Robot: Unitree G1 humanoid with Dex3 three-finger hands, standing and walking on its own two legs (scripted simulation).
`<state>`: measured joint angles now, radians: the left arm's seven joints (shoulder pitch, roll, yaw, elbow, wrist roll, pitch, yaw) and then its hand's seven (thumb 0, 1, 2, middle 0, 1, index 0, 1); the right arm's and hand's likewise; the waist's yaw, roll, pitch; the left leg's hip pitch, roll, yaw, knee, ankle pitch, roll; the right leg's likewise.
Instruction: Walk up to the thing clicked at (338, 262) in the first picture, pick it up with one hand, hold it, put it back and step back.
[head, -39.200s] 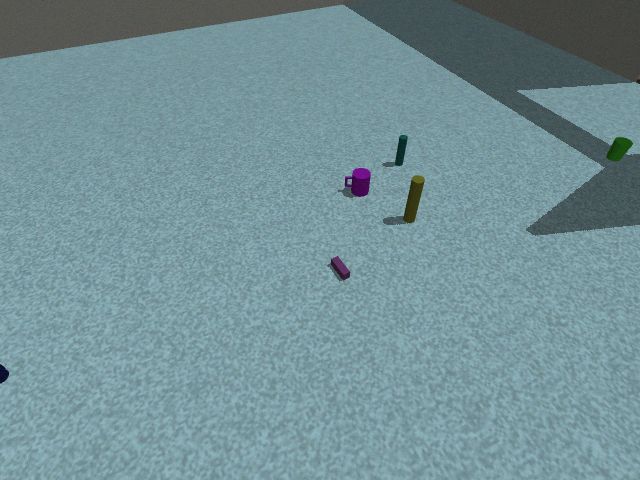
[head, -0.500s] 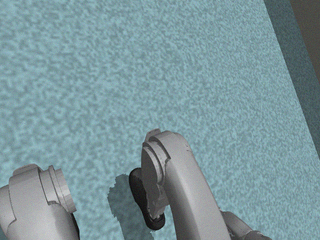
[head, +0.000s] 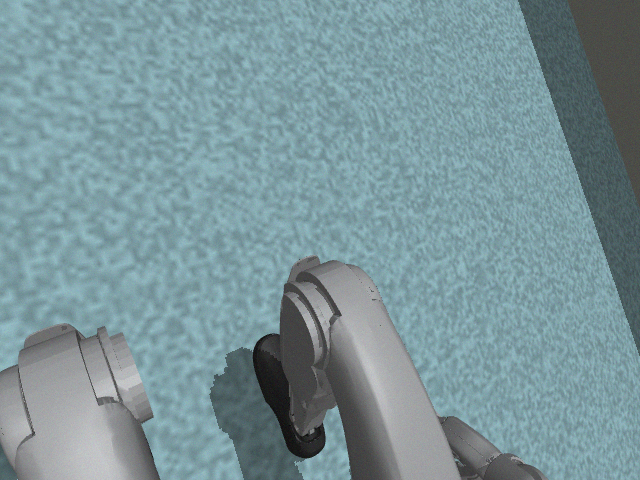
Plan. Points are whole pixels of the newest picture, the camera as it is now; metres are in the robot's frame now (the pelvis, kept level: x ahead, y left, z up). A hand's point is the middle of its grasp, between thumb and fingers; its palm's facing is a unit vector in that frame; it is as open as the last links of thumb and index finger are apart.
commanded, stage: open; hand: left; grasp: from above
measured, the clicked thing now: out of the picture +0.42 +0.35 -0.28
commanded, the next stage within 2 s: withdraw in 0.56 s
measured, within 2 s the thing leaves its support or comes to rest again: neither
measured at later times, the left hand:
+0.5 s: hand out of the picture +0.41 +0.35 -0.25, palm faces -0.44 -0.16 -0.89, open 12.6 cm
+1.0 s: hand out of the picture +0.44 +0.37 -0.18, palm faces -0.29 -0.10 -0.95, open 13.2 cm
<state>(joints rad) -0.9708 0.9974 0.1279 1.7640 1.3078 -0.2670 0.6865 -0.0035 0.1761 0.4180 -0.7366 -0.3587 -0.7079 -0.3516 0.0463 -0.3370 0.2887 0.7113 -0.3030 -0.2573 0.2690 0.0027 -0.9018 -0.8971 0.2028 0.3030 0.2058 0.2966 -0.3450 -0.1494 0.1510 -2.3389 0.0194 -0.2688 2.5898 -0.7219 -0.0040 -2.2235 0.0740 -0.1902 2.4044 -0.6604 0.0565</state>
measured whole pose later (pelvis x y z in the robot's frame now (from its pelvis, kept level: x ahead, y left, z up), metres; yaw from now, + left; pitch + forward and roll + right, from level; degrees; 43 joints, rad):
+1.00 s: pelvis +0.01 +0.00 +0.01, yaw +1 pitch +30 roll -13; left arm -0.87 0.87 0.14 1.40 1.23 -0.16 0.54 0.00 -0.33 0.86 -0.22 -0.84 -0.23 -0.84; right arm 0.13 -0.32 0.16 0.73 -0.22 -0.22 0.30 0.00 -0.90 -0.90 0.20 0.30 0.21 0.30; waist -0.27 -0.06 0.02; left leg -2.36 0.01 -0.23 2.54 -0.73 -0.01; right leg -2.25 0.05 -0.16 2.38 -0.69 0.04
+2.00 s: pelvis +0.01 +0.00 +0.08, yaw +7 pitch +36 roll -8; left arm -0.69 0.65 0.12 0.97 0.86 -0.05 0.17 0.00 0.31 0.90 -0.23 -0.50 -0.23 -0.51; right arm 0.20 -0.25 0.03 0.70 -0.07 -0.04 0.16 0.01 -0.90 -0.89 0.20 0.30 0.21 0.30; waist -0.16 0.05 -0.12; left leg -2.21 0.01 -0.11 2.27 -0.70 0.01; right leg -2.12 0.02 -0.07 2.18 -0.70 0.04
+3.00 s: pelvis +0.07 +0.01 +0.41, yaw +15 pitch +12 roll -3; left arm 0.49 0.23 0.04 -0.12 -0.07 0.45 0.06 0.01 0.90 0.90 -0.20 -0.30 -0.20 -0.30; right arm 0.32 -0.22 0.04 0.51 0.02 -0.19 -0.19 0.01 -0.91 -0.90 0.20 0.30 0.21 0.30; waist -0.07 0.06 -0.19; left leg -0.77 0.02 -0.06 1.05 -0.49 0.00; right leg -0.71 0.01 -0.05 0.97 -0.47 0.01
